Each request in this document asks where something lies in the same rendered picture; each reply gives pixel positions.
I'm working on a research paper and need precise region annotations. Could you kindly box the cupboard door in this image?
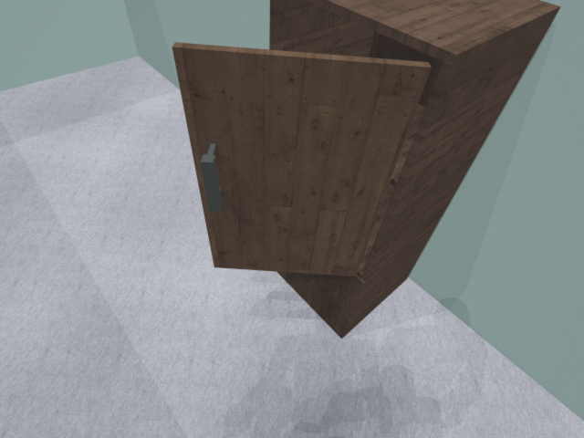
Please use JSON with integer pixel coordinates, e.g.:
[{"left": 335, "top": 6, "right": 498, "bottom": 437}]
[{"left": 172, "top": 42, "right": 432, "bottom": 276}]

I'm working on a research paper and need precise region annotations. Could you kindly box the handle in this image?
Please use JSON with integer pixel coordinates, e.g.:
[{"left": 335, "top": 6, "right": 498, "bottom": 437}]
[{"left": 201, "top": 143, "right": 222, "bottom": 212}]

